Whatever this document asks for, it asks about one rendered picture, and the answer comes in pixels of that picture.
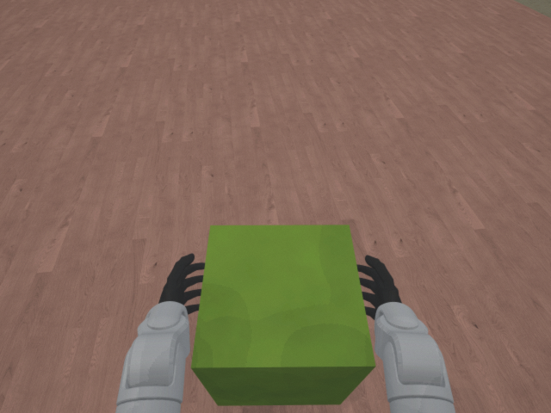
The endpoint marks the robot left hand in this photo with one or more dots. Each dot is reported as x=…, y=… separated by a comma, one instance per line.
x=177, y=284

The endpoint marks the robot right forearm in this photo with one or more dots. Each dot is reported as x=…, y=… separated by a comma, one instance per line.
x=415, y=372

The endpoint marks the robot left forearm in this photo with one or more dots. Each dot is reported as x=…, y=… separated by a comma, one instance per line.
x=152, y=378

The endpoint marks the carton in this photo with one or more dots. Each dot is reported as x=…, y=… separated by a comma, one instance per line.
x=281, y=319

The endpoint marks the robot right hand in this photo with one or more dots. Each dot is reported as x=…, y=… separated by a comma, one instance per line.
x=382, y=285

